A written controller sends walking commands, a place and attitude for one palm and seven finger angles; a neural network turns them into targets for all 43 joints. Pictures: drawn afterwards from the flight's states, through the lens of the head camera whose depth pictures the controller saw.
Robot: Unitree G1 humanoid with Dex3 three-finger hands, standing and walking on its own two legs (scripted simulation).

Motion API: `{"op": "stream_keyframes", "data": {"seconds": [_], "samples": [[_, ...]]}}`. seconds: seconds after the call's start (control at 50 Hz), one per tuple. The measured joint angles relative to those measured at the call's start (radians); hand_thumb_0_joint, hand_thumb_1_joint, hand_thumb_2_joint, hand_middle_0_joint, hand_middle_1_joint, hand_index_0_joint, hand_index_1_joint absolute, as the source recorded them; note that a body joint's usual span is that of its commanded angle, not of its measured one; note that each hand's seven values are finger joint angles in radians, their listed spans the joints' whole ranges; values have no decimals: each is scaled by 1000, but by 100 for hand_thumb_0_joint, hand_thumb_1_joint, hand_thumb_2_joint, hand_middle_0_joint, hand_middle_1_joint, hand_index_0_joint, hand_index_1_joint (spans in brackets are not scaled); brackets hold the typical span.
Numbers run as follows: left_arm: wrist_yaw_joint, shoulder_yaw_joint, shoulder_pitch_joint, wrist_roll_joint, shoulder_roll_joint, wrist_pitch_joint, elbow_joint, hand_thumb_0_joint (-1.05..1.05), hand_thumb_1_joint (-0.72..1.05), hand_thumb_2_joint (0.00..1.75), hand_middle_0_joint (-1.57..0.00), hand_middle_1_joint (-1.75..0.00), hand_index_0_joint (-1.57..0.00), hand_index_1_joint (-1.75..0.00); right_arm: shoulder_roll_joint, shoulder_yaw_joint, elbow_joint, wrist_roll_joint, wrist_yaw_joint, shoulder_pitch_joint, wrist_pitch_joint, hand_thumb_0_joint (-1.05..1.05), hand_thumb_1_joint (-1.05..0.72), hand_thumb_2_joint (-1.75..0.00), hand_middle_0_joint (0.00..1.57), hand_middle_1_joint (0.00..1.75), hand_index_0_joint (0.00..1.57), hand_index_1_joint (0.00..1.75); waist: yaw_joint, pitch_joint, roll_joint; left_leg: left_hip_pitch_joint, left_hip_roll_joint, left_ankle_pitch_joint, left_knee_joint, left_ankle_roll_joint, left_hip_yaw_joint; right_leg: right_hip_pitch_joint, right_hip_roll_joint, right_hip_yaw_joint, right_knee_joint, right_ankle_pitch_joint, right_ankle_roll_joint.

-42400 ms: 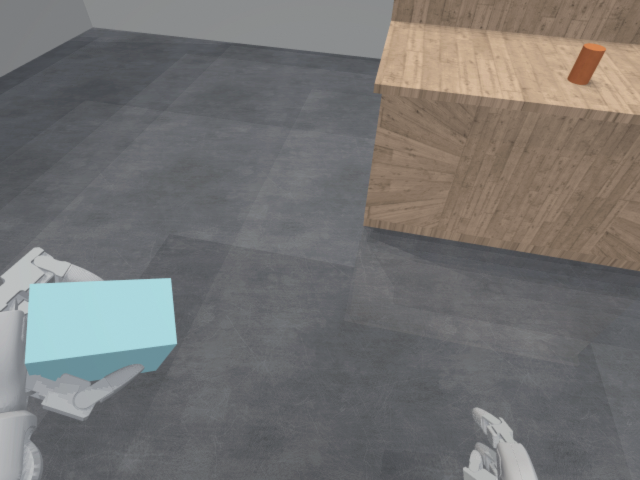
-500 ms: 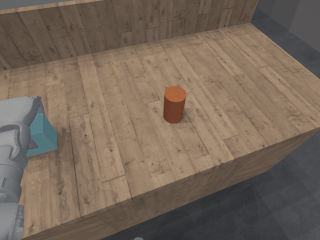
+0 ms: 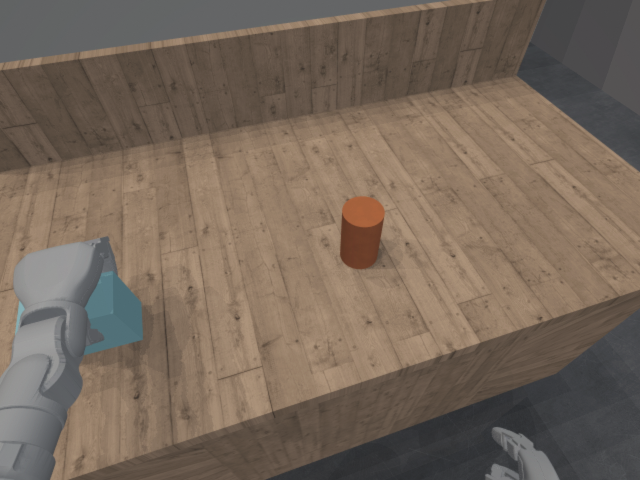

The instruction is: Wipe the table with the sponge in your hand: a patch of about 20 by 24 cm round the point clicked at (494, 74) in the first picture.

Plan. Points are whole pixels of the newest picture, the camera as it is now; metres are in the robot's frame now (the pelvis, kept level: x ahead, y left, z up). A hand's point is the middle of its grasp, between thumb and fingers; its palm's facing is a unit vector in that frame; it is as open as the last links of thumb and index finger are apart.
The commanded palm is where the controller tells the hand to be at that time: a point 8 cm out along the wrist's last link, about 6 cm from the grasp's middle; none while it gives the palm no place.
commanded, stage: wipe back along the first lane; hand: left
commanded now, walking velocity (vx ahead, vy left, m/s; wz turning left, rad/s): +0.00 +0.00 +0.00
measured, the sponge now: (91, 321) +0.30 +0.36 -0.02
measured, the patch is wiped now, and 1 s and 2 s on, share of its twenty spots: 0.95 0.95 0.95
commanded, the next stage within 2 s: lift the sponge slowly off the table in 0.62 s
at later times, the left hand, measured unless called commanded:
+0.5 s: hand (87, 334) +0.26 +0.32 +0.04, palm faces -0.06 -0.01 -1.00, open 10.2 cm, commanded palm +0.22 +0.31 +0.07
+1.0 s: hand (86, 357) +0.23 +0.31 +0.04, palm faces -0.07 -0.03 -1.00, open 10.2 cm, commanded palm +0.21 +0.30 +0.09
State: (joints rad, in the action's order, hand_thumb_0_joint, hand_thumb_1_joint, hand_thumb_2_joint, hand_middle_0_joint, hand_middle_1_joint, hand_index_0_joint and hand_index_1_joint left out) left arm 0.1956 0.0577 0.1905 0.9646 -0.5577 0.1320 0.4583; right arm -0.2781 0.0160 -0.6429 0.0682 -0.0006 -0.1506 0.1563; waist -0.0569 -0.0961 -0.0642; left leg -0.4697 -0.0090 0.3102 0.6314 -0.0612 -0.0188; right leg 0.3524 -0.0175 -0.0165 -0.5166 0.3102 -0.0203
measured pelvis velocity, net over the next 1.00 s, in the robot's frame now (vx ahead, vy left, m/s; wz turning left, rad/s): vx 0.00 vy -0.03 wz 0.02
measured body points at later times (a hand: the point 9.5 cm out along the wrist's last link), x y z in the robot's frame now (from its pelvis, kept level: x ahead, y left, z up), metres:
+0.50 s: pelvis +0.00 -0.03 +0.00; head +0.03 -0.05 +0.45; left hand +0.25 +0.32 +0.09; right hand +0.20 -0.27 -0.11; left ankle +0.00 +0.07 -0.73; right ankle -0.04 -0.16 -0.73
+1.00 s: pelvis +0.00 -0.03 +0.00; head +0.02 -0.05 +0.45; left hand +0.23 +0.31 +0.09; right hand +0.21 -0.26 -0.10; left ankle +0.00 +0.07 -0.73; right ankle -0.04 -0.16 -0.73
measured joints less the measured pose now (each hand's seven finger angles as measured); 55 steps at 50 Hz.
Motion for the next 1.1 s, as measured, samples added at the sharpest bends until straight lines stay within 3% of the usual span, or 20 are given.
{"op": "stream_keyframes", "data": {"seconds": [0.16,0.74,1.1], "samples": [[-30,-16,-37,7,14,34,-61,-1,-55,103,-74,-142,-74,-148,5,-14,12,-5,-11,37,-19,1,-90,-89,20,30,20,30,-14,18,1,26,-1,-10,-19,11,14,-26,1,-13,9,0,3],[-6,43,-335,-31,36,-2,-285,0,-56,103,-74,-142,-75,-147,-14,10,-12,-22,-30,23,-65,2,-90,-89,20,30,20,30,-25,22,-17,80,27,-2,-31,44,13,-61,28,-8,-8,19,20],[-42,1,-273,-21,42,6,-267,0,-57,103,-77,-139,-78,-144,14,-5,-21,-23,-57,61,-85,2,-90,-89,20,30,20,30,-41,58,-15,117,18,-18,-46,41,22,-102,20,-17,8,8,17]]}}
